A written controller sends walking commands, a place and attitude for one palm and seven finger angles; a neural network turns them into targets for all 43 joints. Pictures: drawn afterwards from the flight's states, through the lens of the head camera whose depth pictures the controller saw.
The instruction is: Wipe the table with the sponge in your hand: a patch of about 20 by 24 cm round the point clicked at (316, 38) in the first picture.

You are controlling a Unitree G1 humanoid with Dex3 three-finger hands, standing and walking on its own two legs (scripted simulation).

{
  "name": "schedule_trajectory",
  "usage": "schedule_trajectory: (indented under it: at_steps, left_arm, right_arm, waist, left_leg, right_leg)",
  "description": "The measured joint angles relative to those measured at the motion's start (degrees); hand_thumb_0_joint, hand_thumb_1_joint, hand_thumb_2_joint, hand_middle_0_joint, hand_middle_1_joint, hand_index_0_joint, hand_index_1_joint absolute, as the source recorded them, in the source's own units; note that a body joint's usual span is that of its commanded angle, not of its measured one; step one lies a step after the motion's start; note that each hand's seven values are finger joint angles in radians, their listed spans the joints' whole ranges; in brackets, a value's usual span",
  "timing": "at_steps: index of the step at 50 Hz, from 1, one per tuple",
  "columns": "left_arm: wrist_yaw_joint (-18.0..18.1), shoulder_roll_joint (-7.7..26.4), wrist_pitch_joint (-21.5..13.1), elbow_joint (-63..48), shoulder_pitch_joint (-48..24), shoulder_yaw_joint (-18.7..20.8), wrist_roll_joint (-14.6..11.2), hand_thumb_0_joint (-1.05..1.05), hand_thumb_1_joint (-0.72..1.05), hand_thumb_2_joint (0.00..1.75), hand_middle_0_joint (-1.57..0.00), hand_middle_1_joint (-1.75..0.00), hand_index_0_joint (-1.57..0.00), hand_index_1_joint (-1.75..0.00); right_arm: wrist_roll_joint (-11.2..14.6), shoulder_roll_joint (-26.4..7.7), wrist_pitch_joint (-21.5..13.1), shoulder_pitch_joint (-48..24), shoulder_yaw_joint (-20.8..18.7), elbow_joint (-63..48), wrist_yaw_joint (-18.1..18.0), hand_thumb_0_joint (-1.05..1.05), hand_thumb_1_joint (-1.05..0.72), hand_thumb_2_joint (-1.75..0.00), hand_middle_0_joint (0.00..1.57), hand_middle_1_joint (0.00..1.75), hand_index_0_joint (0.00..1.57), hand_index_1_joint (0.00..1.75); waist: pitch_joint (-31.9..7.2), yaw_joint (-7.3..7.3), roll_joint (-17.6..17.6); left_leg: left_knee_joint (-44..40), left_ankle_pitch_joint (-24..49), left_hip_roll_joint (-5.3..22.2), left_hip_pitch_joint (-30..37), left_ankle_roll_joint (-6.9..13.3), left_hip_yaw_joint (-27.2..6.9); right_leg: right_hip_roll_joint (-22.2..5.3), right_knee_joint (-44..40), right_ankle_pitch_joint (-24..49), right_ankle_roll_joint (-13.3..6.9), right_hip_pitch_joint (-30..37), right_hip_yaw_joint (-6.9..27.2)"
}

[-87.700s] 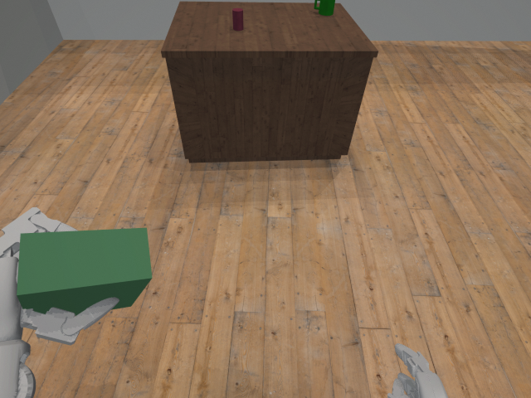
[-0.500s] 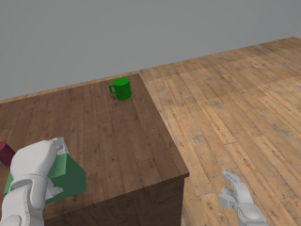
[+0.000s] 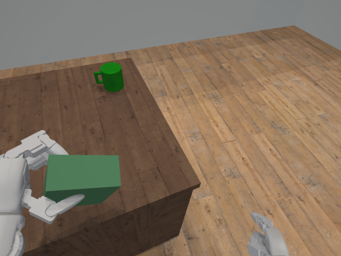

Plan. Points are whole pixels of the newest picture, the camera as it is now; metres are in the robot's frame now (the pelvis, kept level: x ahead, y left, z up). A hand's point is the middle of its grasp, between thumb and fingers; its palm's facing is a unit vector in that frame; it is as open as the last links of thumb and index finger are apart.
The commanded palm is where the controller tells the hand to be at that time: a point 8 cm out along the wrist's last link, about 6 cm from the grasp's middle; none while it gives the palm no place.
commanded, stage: step back with the hand held close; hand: left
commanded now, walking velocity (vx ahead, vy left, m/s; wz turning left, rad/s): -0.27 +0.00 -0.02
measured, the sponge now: (89, 182) +0.23 +0.18 +0.10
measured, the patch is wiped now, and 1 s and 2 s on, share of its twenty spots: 1.00 1.00 1.00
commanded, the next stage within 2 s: stop stepping back and stand still in 1.34 s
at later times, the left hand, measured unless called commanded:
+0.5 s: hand (6, 203) +0.16 +0.26 +0.16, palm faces +0.36 -0.86 -0.36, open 9.6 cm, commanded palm +0.11 +0.31 +0.18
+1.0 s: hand out of the picture +0.12 +0.27 +0.16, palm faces +0.28 -0.87 -0.40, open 9.6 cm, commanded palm +0.05 +0.32 +0.18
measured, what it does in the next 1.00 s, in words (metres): walks backwards: right foot, then left foot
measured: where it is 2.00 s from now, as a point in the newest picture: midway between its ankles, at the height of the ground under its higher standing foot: outside the picture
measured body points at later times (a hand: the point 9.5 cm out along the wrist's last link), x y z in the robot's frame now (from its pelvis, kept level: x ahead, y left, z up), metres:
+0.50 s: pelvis -0.05 +0.03 -0.01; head -0.05 +0.05 +0.44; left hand +0.14 +0.31 +0.18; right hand +0.14 -0.21 -0.07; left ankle +0.03 +0.10 -0.73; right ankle +0.00 -0.10 -0.73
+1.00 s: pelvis -0.11 +0.04 -0.01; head -0.07 +0.08 +0.44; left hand +0.10 +0.31 +0.19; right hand +0.06 -0.21 -0.08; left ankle -0.12 +0.14 -0.73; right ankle -0.08 -0.10 -0.73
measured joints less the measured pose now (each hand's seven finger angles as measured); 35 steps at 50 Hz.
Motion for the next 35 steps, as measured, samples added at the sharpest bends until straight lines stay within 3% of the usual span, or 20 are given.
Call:
schedule_trajectory:
  at_steps: [3,8,16,21,26,30,33,35]
  left_arm:
    - [0.9,1.9,-1.9,-3.1,3.2,2.8,-0.5,-0.01,-0.52,1.05,-0.79,-1.43,-0.82,-1.41]
    - [1.8,3.9,-3.4,-0.4,4.5,6.8,-1.0,-0.01,-0.52,1.06,-0.79,-1.43,-0.82,-1.41]
    - [2.1,-0.6,-2.9,5.2,1.4,3.9,0.0,-0.01,-0.52,1.06,-0.79,-1.43,-0.82,-1.42]
    - [1.9,-1.0,-4.2,2.8,0.2,2.4,0.8,-0.01,-0.52,1.06,-0.79,-1.43,-0.83,-1.42]
    - [2.4,0.5,-6.3,-1.2,1.2,4.0,0.5,-0.01,-0.53,1.06,-0.79,-1.43,-0.83,-1.42]
    - [2.5,0.9,-7.1,0.1,1.3,6.1,1.4,-0.01,-0.53,1.06,-0.8,-1.43,-0.83,-1.42]
    - [2.4,0.2,-6.6,2.4,-0.4,6.7,2.1,-0.01,-0.53,1.06,-0.8,-1.43,-0.83,-1.42]
    - [2.3,-0.5,-6.6,3.2,-1.5,6.8,2.1,-0.01,-0.53,1.06,-0.8,-1.44,-0.83,-1.42]
  right_arm:
    - [-0.2,-0.7,0.3,2.0,-1.6,1.6,-0.3,0.01,-0.9,-0.89,0.2,0.3,0.2,0.3]
    - [0.1,-1.1,0.0,4.2,-3.1,4.0,-0.7,0.01,-0.9,-0.89,0.2,0.3,0.2,0.3]
    - [0.0,0.2,-2.9,3.3,-1.2,4.1,-0.8,0.01,-0.9,-0.89,0.2,0.3,0.2,0.3]
    - [-0.4,0.9,-4.1,1.3,-0.7,2.9,-0.6,0.01,-0.9,-0.89,0.2,0.3,0.2,0.3]
    - [-0.8,0.5,-4.8,0.0,-1.1,1.8,-0.5,0.01,-0.9,-0.89,0.2,0.3,0.2,0.3]
    - [-1.0,0.3,-5.3,-0.4,-1.6,1.6,-0.6,0.01,-0.9,-0.89,0.2,0.3,0.2,0.3]
    - [-1.4,0.6,-6.2,0.0,-1.8,2.0,-0.6,0.01,-0.9,-0.89,0.2,0.3,0.2,0.3]
    - [-1.5,1.0,-6.7,0.2,-1.5,2.5,-0.5,0.01,-0.9,-0.89,0.2,0.3,0.2,0.3]
  waist:
    - [-0.8,-1.2,0.1]
    - [-2.5,-1.61,1.4]
    - [-3.7,-0.8,2.2]
    - [-3.4,-0.72,1.7]
    - [-2.9,-0.66,1.0]
    - [-2.6,0.07,0.8]
    - [-2.8,0.55,1.4]
    - [-3.1,1.16,1.2]
  left_leg:
    - [1.4,-0.5,-0.6,-1.7,0.7,0.5]
    - [1.8,-0.4,-1.3,-2.6,1.6,1.4]
    - [1.9,1.1,-1.6,-3.7,2.3,2.0]
    - [5.0,-1.1,-1.2,-6.7,1.9,1.0]
    - [6.0,2.1,-0.8,-8.7,1.8,0.8]
    - [6.2,1.8,-0.9,-8.8,2.6,1.6]
    - [5.2,2.8,-0.9,-8.8,2.6,1.5]
    - [4.6,3.5,-0.7,-9.4,2.4,1.8]
  right_leg:
    - [-0.7,1.9,-0.8,0.7,-1.9,0.3]
    - [-1.4,2.9,-0.8,1.7,-3.2,1.1]
    - [-1.8,3.6,0.4,2.4,-4.6,1.6]
    - [-1.6,4.5,1.0,2.0,-6.3,0.1]
    - [-1.6,5.9,1.2,2.1,-8.1,-0.8]
    - [-1.4,9.0,-1.4,2.6,-9.1,0.6]
    - [-0.6,12.8,-3.5,3.0,-7.6,2.0]
    - [-0.6,10.6,-3.9,2.9,-4.9,2.7]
